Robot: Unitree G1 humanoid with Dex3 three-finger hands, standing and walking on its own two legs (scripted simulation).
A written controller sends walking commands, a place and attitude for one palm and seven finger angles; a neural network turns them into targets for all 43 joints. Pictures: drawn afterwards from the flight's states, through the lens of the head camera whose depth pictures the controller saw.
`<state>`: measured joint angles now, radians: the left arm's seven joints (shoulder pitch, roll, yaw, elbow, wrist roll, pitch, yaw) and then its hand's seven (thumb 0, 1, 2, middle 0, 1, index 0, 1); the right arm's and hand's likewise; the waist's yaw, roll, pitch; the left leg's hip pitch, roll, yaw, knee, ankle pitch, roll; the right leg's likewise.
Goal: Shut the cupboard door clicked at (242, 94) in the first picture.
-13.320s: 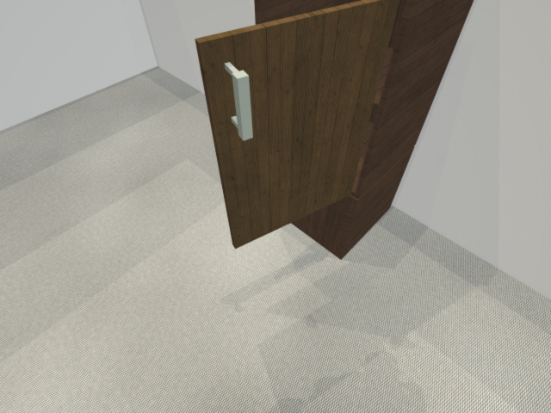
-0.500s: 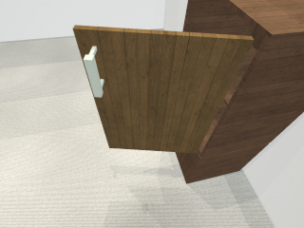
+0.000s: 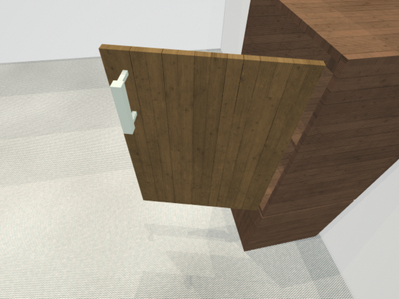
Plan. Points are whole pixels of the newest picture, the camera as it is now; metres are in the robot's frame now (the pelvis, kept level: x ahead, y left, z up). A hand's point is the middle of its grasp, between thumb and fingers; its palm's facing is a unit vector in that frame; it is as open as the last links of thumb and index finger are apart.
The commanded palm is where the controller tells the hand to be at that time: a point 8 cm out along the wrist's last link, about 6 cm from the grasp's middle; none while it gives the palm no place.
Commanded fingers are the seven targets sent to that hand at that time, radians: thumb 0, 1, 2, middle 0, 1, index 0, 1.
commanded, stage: look again from close up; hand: left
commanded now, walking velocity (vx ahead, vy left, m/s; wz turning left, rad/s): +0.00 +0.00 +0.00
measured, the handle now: (126, 103) +0.46 +0.19 +0.14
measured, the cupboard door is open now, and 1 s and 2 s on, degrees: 74 74 74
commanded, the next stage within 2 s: raise the hand and make a fist in 0.52 s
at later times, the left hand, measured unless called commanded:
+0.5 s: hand out of the picture +0.04 +0.26 -0.18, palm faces +0.00 -0.97 -0.24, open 7.4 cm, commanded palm none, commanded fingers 0.00 0.90 0.90 -0.20 -0.30 -0.20 -0.30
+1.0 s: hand (72, 293) +0.14 +0.25 -0.05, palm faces -0.07 -1.00 -0.02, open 6.4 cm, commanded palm +0.10 +0.31 -0.02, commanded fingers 0.00 0.90 0.90 -0.55 -0.68 -0.55 -0.68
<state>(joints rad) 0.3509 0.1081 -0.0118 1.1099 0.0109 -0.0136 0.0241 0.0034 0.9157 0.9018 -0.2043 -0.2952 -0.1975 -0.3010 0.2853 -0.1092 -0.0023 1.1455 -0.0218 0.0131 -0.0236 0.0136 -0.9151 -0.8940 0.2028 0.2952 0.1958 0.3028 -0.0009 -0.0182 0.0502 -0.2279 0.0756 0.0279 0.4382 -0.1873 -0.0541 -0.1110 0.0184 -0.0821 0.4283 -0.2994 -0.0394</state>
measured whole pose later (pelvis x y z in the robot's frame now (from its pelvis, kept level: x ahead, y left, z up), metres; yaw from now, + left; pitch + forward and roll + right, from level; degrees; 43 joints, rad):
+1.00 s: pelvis -0.06 +0.04 -0.07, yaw +0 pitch +7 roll -1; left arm 0.36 0.28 0.20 0.19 -0.30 -0.43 -0.40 0.00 0.91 0.90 -0.38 -0.49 -0.38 -0.50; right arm 0.22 -0.23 0.00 0.55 0.04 -0.28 -0.01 0.02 -0.90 -0.89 0.21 0.30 0.20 0.30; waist -0.02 -0.03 -0.09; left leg -0.79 0.00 0.01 1.03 -0.36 0.02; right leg -0.71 0.01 -0.01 1.06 -0.47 0.00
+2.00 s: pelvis +0.00 +0.05 -0.02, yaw +2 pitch +1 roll -1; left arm 0.30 0.32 0.21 -0.26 -0.33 0.05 -0.30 0.01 0.90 0.90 -1.26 -1.45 -1.26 -1.45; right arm 0.24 -0.23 0.07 0.56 0.07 -0.26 -0.07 0.02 -0.90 -0.89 0.21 0.30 0.20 0.30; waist 0.04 0.05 -0.09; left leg -0.40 -0.02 -0.02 0.72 -0.33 0.03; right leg -0.28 0.01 -0.02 0.67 -0.41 0.01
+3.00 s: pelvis +0.01 +0.03 -0.01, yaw +1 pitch -1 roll +0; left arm 0.07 0.30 0.19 -0.13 -0.29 0.13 -0.24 0.01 0.90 0.90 -1.31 -1.50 -1.30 -1.50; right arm 0.22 -0.26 0.06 0.62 0.07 -0.25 -0.07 0.02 -0.90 -0.89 0.21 0.30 0.20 0.30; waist 0.02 0.05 -0.07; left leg -0.31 -0.01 -0.02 0.62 -0.30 0.00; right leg -0.20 0.02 -0.01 0.61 -0.39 -0.02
